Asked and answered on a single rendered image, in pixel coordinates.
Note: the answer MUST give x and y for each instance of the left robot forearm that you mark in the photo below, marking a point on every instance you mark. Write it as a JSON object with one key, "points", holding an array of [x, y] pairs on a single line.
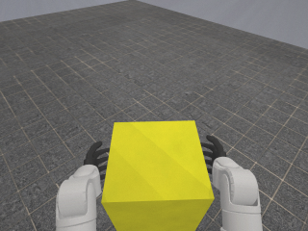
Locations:
{"points": [[76, 200]]}

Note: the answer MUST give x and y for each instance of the right robot forearm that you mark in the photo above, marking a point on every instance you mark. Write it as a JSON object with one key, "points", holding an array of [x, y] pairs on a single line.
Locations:
{"points": [[239, 196]]}

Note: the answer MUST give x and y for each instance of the robot right hand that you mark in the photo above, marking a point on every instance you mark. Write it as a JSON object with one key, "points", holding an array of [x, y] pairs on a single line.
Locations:
{"points": [[217, 149]]}

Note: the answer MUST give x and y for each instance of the robot left hand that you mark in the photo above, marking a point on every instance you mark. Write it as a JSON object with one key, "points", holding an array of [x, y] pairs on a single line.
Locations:
{"points": [[91, 157]]}

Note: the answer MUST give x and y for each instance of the carton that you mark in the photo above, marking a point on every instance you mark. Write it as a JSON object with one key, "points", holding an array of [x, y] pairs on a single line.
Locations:
{"points": [[156, 177]]}

